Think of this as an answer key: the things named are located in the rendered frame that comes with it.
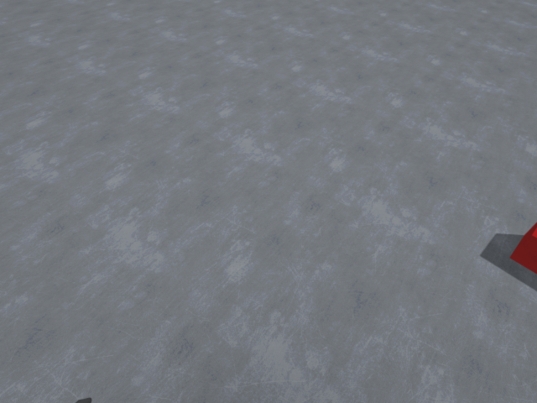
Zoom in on carton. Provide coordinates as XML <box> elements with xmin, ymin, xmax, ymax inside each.
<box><xmin>510</xmin><ymin>223</ymin><xmax>537</xmax><ymax>274</ymax></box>

